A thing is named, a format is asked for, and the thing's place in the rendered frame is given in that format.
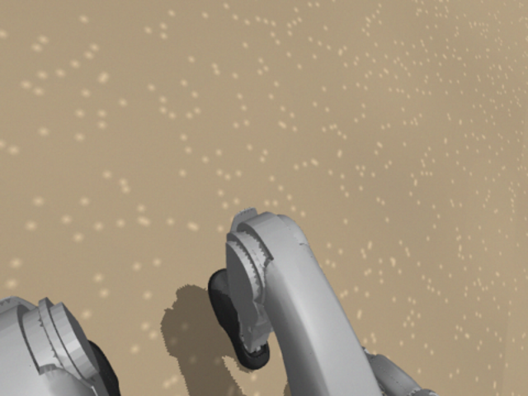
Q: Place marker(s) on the right robot foot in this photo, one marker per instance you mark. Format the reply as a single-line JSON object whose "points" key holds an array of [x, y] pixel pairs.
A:
{"points": [[227, 316]]}

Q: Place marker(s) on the left robot foot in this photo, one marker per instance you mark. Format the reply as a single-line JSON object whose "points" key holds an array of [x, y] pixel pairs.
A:
{"points": [[107, 374]]}

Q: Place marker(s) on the right robot hand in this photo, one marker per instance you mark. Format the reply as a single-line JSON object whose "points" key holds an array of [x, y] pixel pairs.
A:
{"points": [[392, 380]]}

